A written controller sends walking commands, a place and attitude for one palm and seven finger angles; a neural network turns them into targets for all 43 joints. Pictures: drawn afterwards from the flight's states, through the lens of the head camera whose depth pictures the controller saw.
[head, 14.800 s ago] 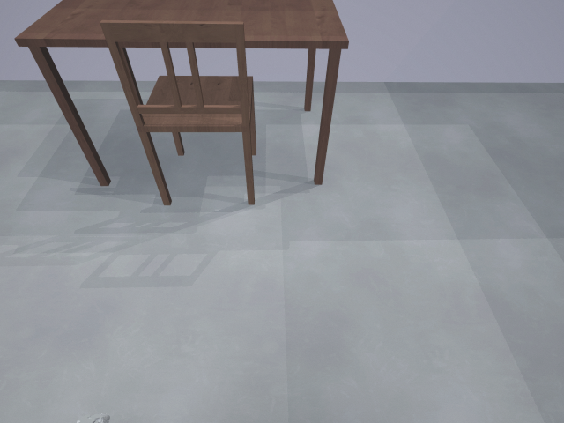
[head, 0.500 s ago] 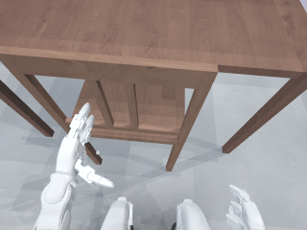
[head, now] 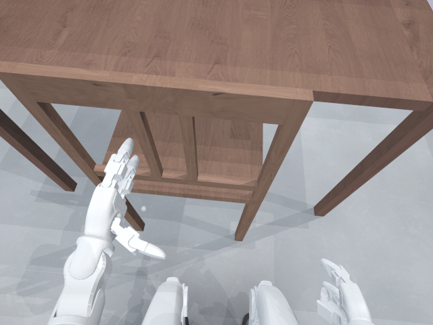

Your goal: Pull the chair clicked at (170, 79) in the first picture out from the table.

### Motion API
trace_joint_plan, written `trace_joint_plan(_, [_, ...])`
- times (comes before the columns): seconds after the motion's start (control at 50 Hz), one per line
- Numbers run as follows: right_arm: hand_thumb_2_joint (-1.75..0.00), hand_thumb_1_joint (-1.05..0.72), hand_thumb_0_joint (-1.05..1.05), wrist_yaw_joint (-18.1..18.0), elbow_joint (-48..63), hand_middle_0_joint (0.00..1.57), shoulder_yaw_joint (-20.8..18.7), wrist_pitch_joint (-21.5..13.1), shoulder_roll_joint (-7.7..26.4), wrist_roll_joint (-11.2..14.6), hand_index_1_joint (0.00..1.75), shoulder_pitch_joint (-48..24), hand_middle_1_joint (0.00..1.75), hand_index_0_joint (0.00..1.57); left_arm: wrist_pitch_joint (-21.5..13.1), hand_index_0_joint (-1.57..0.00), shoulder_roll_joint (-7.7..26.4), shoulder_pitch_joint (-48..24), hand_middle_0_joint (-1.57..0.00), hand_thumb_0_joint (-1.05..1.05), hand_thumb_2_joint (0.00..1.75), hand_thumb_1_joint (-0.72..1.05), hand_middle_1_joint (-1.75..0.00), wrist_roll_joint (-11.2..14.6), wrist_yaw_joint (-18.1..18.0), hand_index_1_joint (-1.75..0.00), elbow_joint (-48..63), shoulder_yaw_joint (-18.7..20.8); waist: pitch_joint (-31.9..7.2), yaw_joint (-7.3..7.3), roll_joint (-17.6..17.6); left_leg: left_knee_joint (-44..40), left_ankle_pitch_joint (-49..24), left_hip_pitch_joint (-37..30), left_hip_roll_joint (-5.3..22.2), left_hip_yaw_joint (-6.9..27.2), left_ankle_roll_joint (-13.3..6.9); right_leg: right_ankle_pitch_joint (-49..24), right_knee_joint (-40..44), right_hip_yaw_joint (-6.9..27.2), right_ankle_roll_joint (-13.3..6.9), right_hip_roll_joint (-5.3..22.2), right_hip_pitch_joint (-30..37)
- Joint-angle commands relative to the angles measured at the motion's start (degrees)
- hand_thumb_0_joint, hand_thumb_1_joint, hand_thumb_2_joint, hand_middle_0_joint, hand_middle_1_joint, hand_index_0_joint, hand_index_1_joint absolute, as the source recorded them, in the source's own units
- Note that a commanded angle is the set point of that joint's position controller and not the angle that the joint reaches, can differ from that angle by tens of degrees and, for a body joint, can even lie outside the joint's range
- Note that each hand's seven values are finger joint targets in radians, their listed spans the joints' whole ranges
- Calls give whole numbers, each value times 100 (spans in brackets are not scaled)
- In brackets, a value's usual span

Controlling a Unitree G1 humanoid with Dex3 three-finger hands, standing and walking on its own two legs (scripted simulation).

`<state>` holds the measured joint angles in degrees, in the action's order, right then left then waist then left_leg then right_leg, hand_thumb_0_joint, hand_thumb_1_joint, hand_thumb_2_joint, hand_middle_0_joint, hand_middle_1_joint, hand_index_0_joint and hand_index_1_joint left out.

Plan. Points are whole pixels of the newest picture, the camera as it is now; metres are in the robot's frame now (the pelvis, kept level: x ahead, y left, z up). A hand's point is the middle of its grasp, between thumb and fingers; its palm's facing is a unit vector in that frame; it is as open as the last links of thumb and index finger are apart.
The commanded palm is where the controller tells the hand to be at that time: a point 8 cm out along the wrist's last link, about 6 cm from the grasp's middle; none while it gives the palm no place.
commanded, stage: push the fingers through the gap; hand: left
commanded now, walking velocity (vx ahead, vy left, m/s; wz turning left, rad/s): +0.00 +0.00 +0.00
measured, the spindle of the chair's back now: (148, 146) +0.44 +0.15 +0.01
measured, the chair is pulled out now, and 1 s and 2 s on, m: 0.00 0.00 0.00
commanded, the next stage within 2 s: hook a spindle and tug to test in 1.46 s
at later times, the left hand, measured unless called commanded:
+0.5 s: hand (149, 183) +0.36 +0.13 +0.02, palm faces -0.11 -0.99 -0.04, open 16.9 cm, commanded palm +0.34 +0.19 +0.03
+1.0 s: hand (158, 157) +0.41 +0.12 +0.02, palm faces -0.09 -0.99 -0.04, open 16.9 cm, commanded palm +0.39 +0.18 +0.03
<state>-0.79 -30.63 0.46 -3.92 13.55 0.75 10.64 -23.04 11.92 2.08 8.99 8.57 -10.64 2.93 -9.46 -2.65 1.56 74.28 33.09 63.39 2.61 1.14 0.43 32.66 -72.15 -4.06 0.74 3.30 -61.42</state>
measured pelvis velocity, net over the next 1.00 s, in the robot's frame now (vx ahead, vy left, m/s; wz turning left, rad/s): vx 0.00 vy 0.00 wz -0.01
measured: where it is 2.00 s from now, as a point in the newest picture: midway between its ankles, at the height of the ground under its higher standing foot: outside the picture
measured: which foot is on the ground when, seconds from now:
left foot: down 0.00-1.00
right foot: down 0.00-1.00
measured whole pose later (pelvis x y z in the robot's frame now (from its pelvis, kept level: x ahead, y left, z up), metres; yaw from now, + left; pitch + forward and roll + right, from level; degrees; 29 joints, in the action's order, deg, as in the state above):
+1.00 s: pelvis +0.00 +0.00 +0.00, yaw -1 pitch +24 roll -2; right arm -0.1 -35.4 0.1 -0.5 13.8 0.3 13.0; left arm -25.1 13.1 -24.9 6.7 6.7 -37.0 8.8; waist -8.8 -5.5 1.6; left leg 73.2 31.9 65.7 2.7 0.1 0.1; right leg 31.2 -71.2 -3.0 1.1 3.1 -64.3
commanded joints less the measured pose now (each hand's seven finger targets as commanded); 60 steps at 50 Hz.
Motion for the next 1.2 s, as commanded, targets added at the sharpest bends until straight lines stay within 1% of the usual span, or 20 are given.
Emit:
trace_joint_plan(0.0, [-90, -90, 0, -95, 679, 20, -365, -202, 853, -6, 30, 111, 30, 20, -346, -6, 504, -1179, -6, 0, 30, -50, -8, 29, -42, -8, 952, 300, -1994, -128, -38, -982, -1773, -1439, -170, 46, -144, -1572, 924, 78, -190, -229, 1074])
trace_joint_plan(0.12, [-90, -90, 0, -85, 616, 20, -355, -159, 841, -20, 30, 143, 30, 20, -379, -6, 572, -1598, -6, 0, 30, -50, -8, 25, -108, -8, 841, 387, -2216, -93, 117, -1007, -1988, -1577, -169, 37, -128, -1747, 903, 90, -203, -220, 1163])
trace_joint_plan(0.3, [-90, -90, 0, -96, 438, 20, -363, -130, 877, -5, 30, 206, 30, 20, -421, -6, 512, -2127, -6, 0, 30, -50, -8, 46, -14, -8, 292, 334, -2109, -213, 16, -1006, -1829, -1527, -168, 36, -139, -1633, 997, 106, -192, -228, 1078])
trace_joint_plan(0.36, [-90, -90, 0, -82, 430, 20, -370, -92, 884, 5, 30, 224, 30, 20, -388, -6, 555, -2305, -6, 0, 30, -50, -8, 49, -14, -8, 77, 408, -2122, -196, 13, -1033, -1776, -1519, -172, 23, -125, -1601, 1017, 110, -193, -224, 1097])
trace_joint_plan(0.38, [-90, -90, 0, -89, 422, 20, -367, -81, 900, -9, 30, 255, 30, 20, -393, -6, 723, -2345, -6, 0, 30, -50, -8, 43, -36, -8, 5, 590, -2140, -150, 18, -1038, -1816, -1475, -173, 28, -125, -1622, 989, 101, -205, -228, 1137])
trace_joint_plan(0.5, [-90, -90, 0, -48, 394, 20, -377, -15, 875, -21, 30, 336, 30, 20, -470, -6, 649, -2643, -6, 0, 30, -50, -8, -19, -112, -8, -173, 561, -2344, -136, 172, -1072, -2132, -1749, -160, 34, -91, -1839, 953, 97, -211, -231, 1110])
trace_joint_plan(0.56, [-90, -90, 0, -34, 345, 20, -385, 26, 890, -20, 30, 357, 30, 20, -488, -6, 624, -2983, -6, 0, 30, -50, -8, -40, -139, -8, -354, 521, -2221, -234, 102, -1045, -1968, -1636, -159, 19, -98, -1752, 984, 110, -199, -235, 1036])
trace_joint_plan(0.64, [-90, -90, 0, -29, 285, 20, -374, 70, 899, -24, 30, 418, 30, 20, -519, -6, 687, -3238, -6, 0, 30, -50, -8, -50, -156, -8, -711, 632, -2187, -253, -45, -1046, -1867, -1492, -179, 13, -107, -1723, 1000, 123, -197, -241, 1088])
trace_joint_plan(0.68, [-90, -90, 0, -50, 249, 20, -384, 84, 918, -31, 30, 448, 30, 20, -554, -6, 830, -3469, -6, 0, 30, -50, -8, -85, -173, -8, -825, 749, -2239, -279, -69, -989, -1886, -1440, -179, -4, -122, -1760, 971, 141, -194, -247, 1072])
trace_joint_plan(0.72, [-90, -90, 0, -47, 200, 20, -380, 93, 898, -31, 30, 493, 30, 20, -601, -6, 703, -3826, -6, 0, 30, -50, -8, -101, -155, -8, -878, 612, -2299, -341, 59, -982, -1928, -1541, -177, 1, -112, -1778, 969, 144, -190, -236, 989])
trace_joint_plan(0.76, [-90, -90, 0, -52, 162, 20, -389, 90, 923, -40, 30, 534, 30, 20, -649, -6, 882, -3925, -6, 0, 30, -50, -8, -76, -159, -8, -877, 797, -2507, -269, 150, -986, -2073, -1667, -170, 33, -92, -1852, 931, 141, -209, -238, 1022])
trace_joint_plan(0.8, [-90, -90, 0, -31, 167, 20, -397, 100, 909, -49, 30, 581, 30, 20, -644, -6, 778, -3928, -6, 0, 30, -50, -8, -98, -152, -8, -901, 698, -2694, -284, 224, -971, -2339, -1811, -163, 30, -89, -2062, 891, 136, -209, -241, 1055])
trace_joint_plan(0.82, [-90, -90, 0, -18, 148, 20, -407, 114, 893, -42, 30, 606, 30, 20, -623, -6, 649, -3915, -6, 0, 30, -50, -8, -97, -140, -8, -995, 598, -2650, -310, 222, -976, -2385, -1862, -158, 31, -82, -2089, 917, 122, -206, -241, 1025])
trace_joint_plan(0.88, [-90, -90, 0, -16, 80, 20, -403, 171, 934, -40, 30, 668, 30, 20, -574, -6, 827, -4101, -6, 0, 30, -50, -8, -140, -183, -8, -1438, 791, -2410, -378, -40, -957, -2162, -1558, -162, 30, -108, -1976, 935, 120, -193, -256, 985])
trace_joint_plan(0.92, [-90, -90, 0, -9, 49, 20, -403, 194, 914, -48, 30, 684, 30, 20, -605, -6, 779, -4489, -6, 0, 30, -50, -8, -174, -210, -8, -1510, 742, -2398, -444, 15, -939, -2063, -1514, -173, 2, -112, -1933, 951, 140, -180, -246, 947])
trace_joint_plan(0.98, [-90, -90, 0, -19, 73, 20, -396, 212, 926, -72, 30, 728, 30, 20, -695, -6, 1166, -4529, -6, 0, 30, -50, -8, -168, -245, -8, -1498, 1099, -2675, -303, 104, -936, -2244, -1515, -195, -21, -109, -2146, 904, 189, -202, -255, 1219])
trace_joint_plan(1.0, [-90, -90, 0, -6, 77, 20, -390, 227, 896, -71, 30, 733, 30, 20, -708, -6, 1095, -4468, -6, 0, 30, -50, -8, -175, -236, -8, -1594, 1079, -2727, -295, 96, -938, -2287, -1508, -205, -55, -107, -2237, 910, 208, -194, -251, 1297])
trace_joint_plan(1.04, [-90, -90, 0, 3, 30, 20, -392, 230, 891, -68, 30, 747, 30, 20, -766, -6, 985, -4820, -6, 0, 30, -50, -8, -177, -202, -8, -1607, 935, -2660, -426, 93, -902, -2197, -1491, -190, -47, -113, -2169, 926, 206, -176, -256, 1172])
trace_joint_plan(1.08, [-90, -90, 0, -5, 21, 20, -397, 238, 917, -63, 30, 773, 30, 20, -772, -6, 1057, -4710, -6, 0, 30, -50, -8, -173, -157, -8, -1801, 1019, -2599, -414, 4, -904, -2118, -1401, -195, -54, -127, -2112, 955, 208, -184, -266, 1191])
trace_joint_plan(1.18, [-90, -90, 0, 29, 76, 20, -410, 258, 914, -48, 30, 795, 30, 20, -750, -6, 936, -4410, -6, 0, 30, -50, -8, -75, -14, -8, -1757, 951, -2773, -322, 178, -964, -2362, -1599, -190, -54, -106, -2273, 949, 183, -213, -271, 1279])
